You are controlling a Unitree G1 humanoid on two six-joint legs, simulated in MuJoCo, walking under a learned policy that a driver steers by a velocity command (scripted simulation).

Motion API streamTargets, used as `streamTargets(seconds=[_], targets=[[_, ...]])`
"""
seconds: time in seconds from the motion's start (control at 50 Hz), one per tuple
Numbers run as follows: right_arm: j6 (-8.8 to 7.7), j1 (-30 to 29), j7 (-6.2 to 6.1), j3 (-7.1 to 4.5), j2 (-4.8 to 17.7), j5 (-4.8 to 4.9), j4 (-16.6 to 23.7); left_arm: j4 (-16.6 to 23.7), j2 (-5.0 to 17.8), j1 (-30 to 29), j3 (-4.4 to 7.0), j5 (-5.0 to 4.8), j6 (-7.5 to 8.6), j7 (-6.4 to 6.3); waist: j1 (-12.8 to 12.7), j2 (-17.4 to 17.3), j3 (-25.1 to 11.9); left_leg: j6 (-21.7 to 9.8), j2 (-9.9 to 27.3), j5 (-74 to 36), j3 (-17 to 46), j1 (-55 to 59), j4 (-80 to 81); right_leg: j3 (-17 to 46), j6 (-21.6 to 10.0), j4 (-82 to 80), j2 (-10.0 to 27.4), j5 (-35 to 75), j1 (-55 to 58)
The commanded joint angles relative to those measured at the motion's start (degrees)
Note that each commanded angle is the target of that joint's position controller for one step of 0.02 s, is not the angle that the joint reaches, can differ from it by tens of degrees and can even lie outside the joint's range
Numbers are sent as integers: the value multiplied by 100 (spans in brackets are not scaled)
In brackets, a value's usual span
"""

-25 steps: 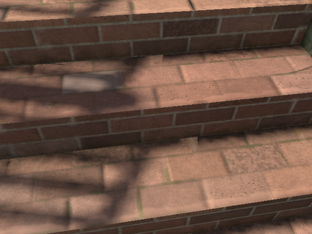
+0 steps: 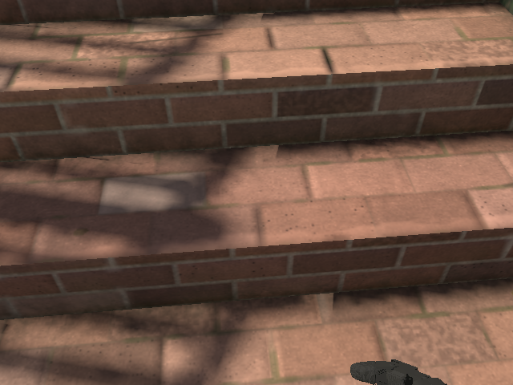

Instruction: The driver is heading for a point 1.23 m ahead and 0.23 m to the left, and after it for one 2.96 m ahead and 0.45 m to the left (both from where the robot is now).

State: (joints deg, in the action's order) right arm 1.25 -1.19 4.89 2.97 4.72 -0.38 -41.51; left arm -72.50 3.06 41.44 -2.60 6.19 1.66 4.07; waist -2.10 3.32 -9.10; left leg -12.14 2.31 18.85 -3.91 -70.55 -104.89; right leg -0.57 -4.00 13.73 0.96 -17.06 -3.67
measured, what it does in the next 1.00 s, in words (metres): climbs, turning left: left foot 0.18 m higher, then right foot 0.18 m higher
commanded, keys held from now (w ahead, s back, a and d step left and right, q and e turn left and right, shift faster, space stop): w+q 0.80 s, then w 0.20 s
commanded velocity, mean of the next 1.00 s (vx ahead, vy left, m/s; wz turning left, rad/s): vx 0.49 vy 0.00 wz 0.43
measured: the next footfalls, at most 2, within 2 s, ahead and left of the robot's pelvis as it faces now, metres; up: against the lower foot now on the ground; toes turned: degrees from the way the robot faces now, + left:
left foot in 0.06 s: +0.15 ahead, +0.09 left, +0.18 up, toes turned +3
right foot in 0.54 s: +0.45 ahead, -0.14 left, +0.36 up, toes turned +9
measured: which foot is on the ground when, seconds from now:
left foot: up 0.00-0.04, down 0.06-0.58, up 0.60-1.00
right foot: down 0.00-0.10, up 0.12-0.52, down 0.54-1.00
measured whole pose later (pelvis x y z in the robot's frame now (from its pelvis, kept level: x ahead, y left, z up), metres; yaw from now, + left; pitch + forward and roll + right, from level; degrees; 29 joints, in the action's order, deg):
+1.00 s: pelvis +0.45 -0.05 +0.34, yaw +27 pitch +4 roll -1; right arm -1.1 2.0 4.1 1.0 9.4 -0.6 -54.0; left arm -69.7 3.9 33.3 -3.4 8.6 5.2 3.9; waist -5.1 -1.7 -7.2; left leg -15.3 0.7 -1.6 8.7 -81.2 -119.9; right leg -17.8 -3.0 25.1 0.8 -21.3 -8.2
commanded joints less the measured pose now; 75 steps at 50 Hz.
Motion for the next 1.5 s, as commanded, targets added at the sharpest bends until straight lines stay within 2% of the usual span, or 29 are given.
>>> streamTargets(seconds=[0.02, 0.06, 0.1, 0.12, 0.14, 0.16, 0.22, 0.26, 0.32, 0.42, 0.48, 0.54, 0.56, 0.58, 0.6, 0.64, 0.68, 0.72, 0.82, 1.08, 1.14, 1.24, 1.26, 1.28, 1.3, 1.32, 1.34, 1.38, 1.5], targets=[[134, -651, 98, 39, 376, 47, 631, 977, 1962, -945, 240, -370, 535, 38, 894, 718, 603, 657, -700, 169, -1425, 3355, 1617, 2, -1521, -996, 1059, 8528, -2712], [257, -263, 74, -33, 634, -103, 499, 786, 2208, -299, 425, -547, 533, 168, 622, 1139, 155, 454, -899, 831, -1283, 2301, 3661, -18, -1296, 243, 1571, 11166, 602], [304, 1159, -130, -193, 1048, -7, 63, 675, 1859, 82, 480, 117, 355, 389, 706, 692, -885, -341, -809, -539, 247, 4310, 4221, 5, -1129, 2245, 1559, 12533, -69], [320, 2194, -238, -316, 1355, 73, -445, 928, 1729, -201, 476, 260, 279, 552, 1033, -103, -1278, -621, -608, 432, 1734, 5737, 5508, 456, -1179, 3172, 1225, 10978, -1526], [302, 3277, -290, -432, 1548, -191, -1021, 962, 1096, -975, 387, 219, 110, 661, 1516, -1611, -544, -1186, 144, 534, 3885, 6282, 7265, 565, -974, 5889, 29, 3947, -3740], [165, 3497, -328, -476, 1486, -369, -1021, 1009, 1061, -1339, 436, -192, 69, 611, 1514, -1749, -7, -1224, 712, 2327, 5552, 5545, 8421, 1534, -845, 9212, -451, 2491, -5039], [-366, 1792, -132, -247, 192, -240, -1674, 1835, 809, -2582, 299, -196, 66, 179, 214, 89, 660, -531, 370, 1136, 3550, 5054, 7994, 1872, -1167, 10563, -505, 2154, -6898], [-534, 1256, -64, -69, -187, -243, -1906, 1999, 702, -2447, 174, -147, -69, 13, -436, -54, 519, -120, 21, -136, 2016, 4482, 8022, 1052, -1091, 10107, 16, 1917, -6828], [-676, 1408, -106, -183, 374, -515, -1745, 2056, 840, -2940, 117, -445, -4, -23, -188, -779, 442, -121, -165, -570, 1385, 3143, 8633, -5, -627, 10510, 83, 886, -5671], [-778, 3663, -163, -86, 445, -675, -2634, 3300, 862, -5421, -178, -258, 112, -420, 657, -314, 323, -27, 615, 188, 2794, 5874, 8603, 448, -715, 8921, 560, -115, -8157], [-774, 2928, 102, -153, 910, -141, -2045, 3770, 617, -6485, -293, -294, -205, -306, 519, -956, 766, -283, 831, 881, 2617, 2490, 10299, -498, -70, 6897, 345, -1782, -4317], [-944, 2359, 161, -379, 1818, 95, -1549, 3243, 1393, -4607, 106, -471, -35, -123, -391, -1370, -28, -366, 1109, -6575, 1968, 4754, 9090, -765, -170, 6003, -539, -1216, -3165], [-1057, 2548, 199, -461, 1608, -123, -1692, 3007, 1600, -3811, 188, -532, 87, -223, -577, -901, -745, 138, 610, -7713, 1659, 4491, 7325, 507, -671, 5127, -169, -233, -1825], [-1056, 3017, 222, -323, 799, -349, -1653, 2824, 1835, -2626, 247, -378, 58, -326, -836, 785, -2091, 320, -156, -4970, 1759, 2870, 5288, 3379, -1547, 3354, 1048, -773, 304], [-893, 2970, 275, -419, 622, -287, -1967, 2517, 2381, -1665, 373, -141, 2, -364, -1088, 1608, -1566, 413, -712, -1902, 2283, 1616, 2244, 6254, -1580, 1119, 1995, -3243, -32], [-771, 2495, 128, -606, 750, -50, -2099, 2035, 2235, -2239, 403, -482, 263, -254, -453, 1230, 430, 394, -451, -2513, 2089, 676, -115, 4968, -969, 1065, 1859, -4511, -1981], [-709, 2203, 4, -503, 495, -149, -2006, 1751, 921, -3079, 189, -515, 236, -228, 144, -371, 322, 199, -240, -2749, 1879, 991, -354, 3063, -799, 1567, 1902, -2235, -2476], [-552, 1847, 6, -417, 329, -62, -1907, 1632, 227, -3365, 64, -394, 208, -330, 423, -261, 449, -53, -95, -2651, 2054, 954, -411, 2169, -492, 1234, 1665, -1105, -2643], [-517, 1072, 177, -341, 582, 28, -1582, 1331, 419, -2796, 152, -57, 370, -154, 374, -416, 522, -267, -76, -2472, 1424, 155, -456, -38, -437, 434, 1261, 147, -1932], [64, -1771, -167, -35, 493, 1, 82, -247, 103, 566, -241, 421, 450, 174, -372, -197, 1253, -526, 412, -2226, 528, -3061, 148, -237, -865, -735, 1724, 1852, 1109], [348, -2488, 107, 9, 242, -160, 469, 36, 389, -159, -166, -129, 463, 353, 105, 367, 953, -333, 455, -867, -862, 283, 1206, -1165, -748, -1468, 1566, 3956, -859], [141, -761, 90, -217, 518, -128, -8, 149, 1781, -374, 278, -286, 704, 278, 1012, 1389, 195, 26, -649, 172, -869, 3025, 3924, -1020, -675, 582, 1792, 10728, 1028], [137, 385, -43, -340, 956, -131, -400, 328, 1457, -349, 296, -61, 736, 322, 1072, 735, -758, -285, -345, -1853, 107, 5462, 3631, -665, -456, 1968, 1488, 9987, -581], [-91, 2348, -459, -548, 998, 2, -1023, 942, 1383, -589, 474, -963, 803, -264, 1528, 307, -1188, -503, 375, -385, 2102, 7094, 4657, -888, -203, 4405, 675, 7947, -1850], [-180, 2189, -608, -757, 1611, 31, -1264, 1181, 953, -1227, 481, -1029, 869, -375, 1371, -1031, -1169, -783, 1336, -822, 4548, 6873, 7305, -420, 5, 7291, -446, 1491, -3054], [-217, 2802, -332, -647, 1688, -609, -1473, 532, 182, -723, 303, -456, 638, 309, 1416, -1164, -1203, -246, 1384, 94, 4812, 6420, 7987, 2249, -403, 8963, -394, 2428, -4009], [-353, 2530, -262, -735, 1675, -551, -1700, 878, 495, -1475, 467, -368, 644, 455, 1164, -1295, 199, -356, 1215, -249, 3953, 5548, 7580, 2089, -444, 10354, -583, 2085, -5012], [-404, 1311, -114, -578, 861, -204, -1885, 1208, 361, -1918, 336, -498, 590, 381, 356, -233, 144, -499, 1350, -1353, 3025, 5253, 7459, 1921, -864, 11278, -575, 1387, -5912], [-614, 604, -217, -197, 77, -527, -2018, 1853, 285, -2737, 87, -611, 133, 269, -610, -422, 761, 59, 963, -1209, 277, 3946, 8909, 812, -1446, 12545, -30, 551, -6360]])
Velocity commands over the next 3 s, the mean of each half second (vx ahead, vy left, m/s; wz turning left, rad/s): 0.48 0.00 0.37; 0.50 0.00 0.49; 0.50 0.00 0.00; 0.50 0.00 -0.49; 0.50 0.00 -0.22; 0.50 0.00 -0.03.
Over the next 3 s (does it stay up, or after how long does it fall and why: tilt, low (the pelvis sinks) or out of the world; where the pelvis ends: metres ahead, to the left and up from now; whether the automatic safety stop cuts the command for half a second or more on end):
stays up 1.52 0.24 1.01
